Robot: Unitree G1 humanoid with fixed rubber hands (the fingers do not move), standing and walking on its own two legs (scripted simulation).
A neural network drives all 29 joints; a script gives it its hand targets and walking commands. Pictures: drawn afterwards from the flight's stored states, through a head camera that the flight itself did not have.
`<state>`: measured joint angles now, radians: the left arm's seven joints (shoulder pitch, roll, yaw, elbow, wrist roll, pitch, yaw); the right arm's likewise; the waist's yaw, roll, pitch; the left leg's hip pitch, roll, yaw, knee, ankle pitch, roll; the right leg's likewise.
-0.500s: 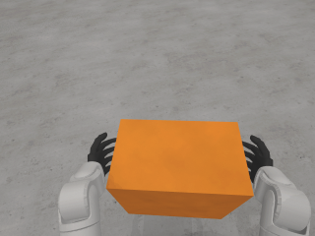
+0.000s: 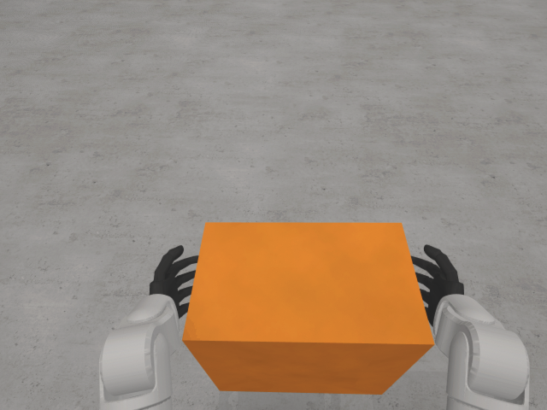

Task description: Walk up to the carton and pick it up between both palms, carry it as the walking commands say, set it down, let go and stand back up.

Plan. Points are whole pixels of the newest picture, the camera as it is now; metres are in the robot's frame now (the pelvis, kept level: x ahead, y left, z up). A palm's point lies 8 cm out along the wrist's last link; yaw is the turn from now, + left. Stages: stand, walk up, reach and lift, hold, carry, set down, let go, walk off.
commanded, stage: carry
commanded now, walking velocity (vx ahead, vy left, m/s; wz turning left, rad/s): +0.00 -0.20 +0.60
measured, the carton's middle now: (301, 315) +0.27 +0.00 -0.02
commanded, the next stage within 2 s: none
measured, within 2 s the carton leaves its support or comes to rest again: neither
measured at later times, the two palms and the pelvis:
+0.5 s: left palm (191, 395) +0.14 +0.13 +0.05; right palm (461, 293) +0.27 -0.20 +0.07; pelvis -0.03 -0.12 -0.01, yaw +18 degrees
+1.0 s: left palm out of the picture +0.08 +0.02 +0.08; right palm (503, 276) +0.29 -0.26 +0.08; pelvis -0.02 -0.25 +0.00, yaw +37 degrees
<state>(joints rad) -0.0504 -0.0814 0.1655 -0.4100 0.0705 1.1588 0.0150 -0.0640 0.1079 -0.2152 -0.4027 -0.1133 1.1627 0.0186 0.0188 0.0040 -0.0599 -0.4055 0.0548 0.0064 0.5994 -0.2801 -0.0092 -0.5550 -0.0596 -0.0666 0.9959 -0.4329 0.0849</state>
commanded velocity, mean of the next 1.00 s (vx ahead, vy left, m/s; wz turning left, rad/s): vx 0.00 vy -0.20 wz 0.60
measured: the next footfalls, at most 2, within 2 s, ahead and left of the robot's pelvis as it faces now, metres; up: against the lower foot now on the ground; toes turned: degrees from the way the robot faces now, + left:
right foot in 0.14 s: +0.05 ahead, -0.18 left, +0.00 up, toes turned +0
left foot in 0.44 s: -0.03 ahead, +0.00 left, +0.00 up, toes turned +23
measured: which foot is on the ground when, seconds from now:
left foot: down 0.00-0.14, up 0.16-0.42, down 0.44-0.74, up 0.76-1.00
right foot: up 0.00-0.12, down 0.14-0.44, up 0.46-0.72, down 0.74-1.00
